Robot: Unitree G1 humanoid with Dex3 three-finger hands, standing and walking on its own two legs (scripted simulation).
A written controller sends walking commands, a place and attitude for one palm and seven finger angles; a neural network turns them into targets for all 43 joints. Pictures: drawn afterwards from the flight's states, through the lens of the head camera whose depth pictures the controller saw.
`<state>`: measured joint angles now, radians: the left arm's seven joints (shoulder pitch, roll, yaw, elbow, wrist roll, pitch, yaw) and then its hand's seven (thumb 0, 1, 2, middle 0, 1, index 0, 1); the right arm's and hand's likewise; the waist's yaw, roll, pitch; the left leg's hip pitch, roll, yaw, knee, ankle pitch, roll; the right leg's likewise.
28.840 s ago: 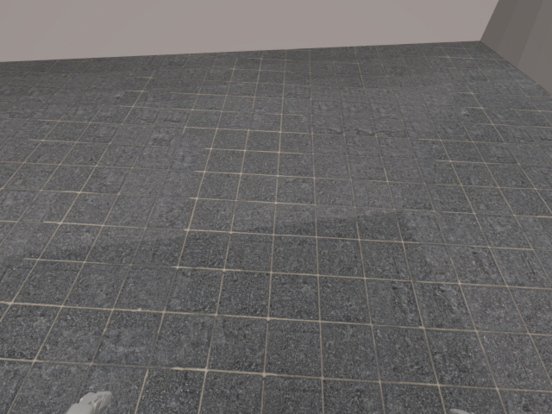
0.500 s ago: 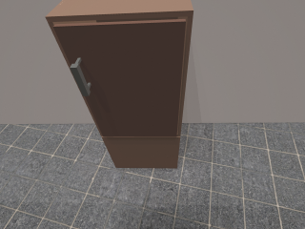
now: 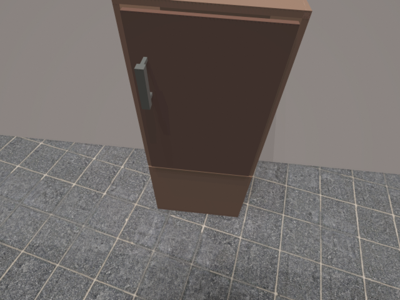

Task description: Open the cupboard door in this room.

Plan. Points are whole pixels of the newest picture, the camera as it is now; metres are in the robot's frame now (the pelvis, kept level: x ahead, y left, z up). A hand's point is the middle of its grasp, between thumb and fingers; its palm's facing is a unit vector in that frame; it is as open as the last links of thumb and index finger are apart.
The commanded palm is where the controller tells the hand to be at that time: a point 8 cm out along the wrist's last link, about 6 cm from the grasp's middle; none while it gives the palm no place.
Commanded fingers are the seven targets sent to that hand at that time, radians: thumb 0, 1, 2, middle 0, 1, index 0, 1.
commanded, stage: come to a stop and stand still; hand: left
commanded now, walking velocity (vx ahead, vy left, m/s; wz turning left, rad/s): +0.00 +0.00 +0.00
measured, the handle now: (145, 83) +0.60 +0.21 +0.09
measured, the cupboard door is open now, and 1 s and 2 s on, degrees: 0 0 0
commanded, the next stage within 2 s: look again from close up in 0.30 s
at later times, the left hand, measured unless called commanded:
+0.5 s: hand out of the picture +0.02 +0.19 -0.17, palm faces -0.01 -0.98 -0.21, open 7.4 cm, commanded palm none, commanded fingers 0.00 0.90 0.90 -0.20 -0.30 -0.20 -0.30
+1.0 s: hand out of the picture +0.00 +0.16 -0.17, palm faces +0.02 -0.98 -0.21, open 7.4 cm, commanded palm none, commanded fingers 0.00 0.90 0.90 -0.20 -0.30 -0.20 -0.30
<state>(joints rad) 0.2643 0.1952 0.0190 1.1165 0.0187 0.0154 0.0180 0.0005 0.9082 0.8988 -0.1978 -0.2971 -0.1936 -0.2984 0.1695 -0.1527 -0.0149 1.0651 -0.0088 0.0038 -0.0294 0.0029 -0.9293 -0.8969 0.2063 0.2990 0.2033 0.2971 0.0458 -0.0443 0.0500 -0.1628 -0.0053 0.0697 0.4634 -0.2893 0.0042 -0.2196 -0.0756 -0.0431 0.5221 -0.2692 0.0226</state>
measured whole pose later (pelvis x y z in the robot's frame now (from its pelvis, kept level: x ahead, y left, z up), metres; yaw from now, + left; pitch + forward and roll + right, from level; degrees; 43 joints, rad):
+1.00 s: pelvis -0.01 -0.01 +0.00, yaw +0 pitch -1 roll +1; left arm 0.27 0.15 -0.01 1.11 0.02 -0.01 0.02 0.00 0.91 0.90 -0.20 -0.30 -0.20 -0.30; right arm 0.29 -0.17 0.01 1.09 -0.01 -0.02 -0.03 0.01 -0.91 -0.90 0.20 0.30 0.20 0.30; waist 0.00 0.02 0.03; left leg -0.15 0.02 0.07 0.45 -0.28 -0.02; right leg -0.21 -0.05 -0.05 0.52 -0.29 0.00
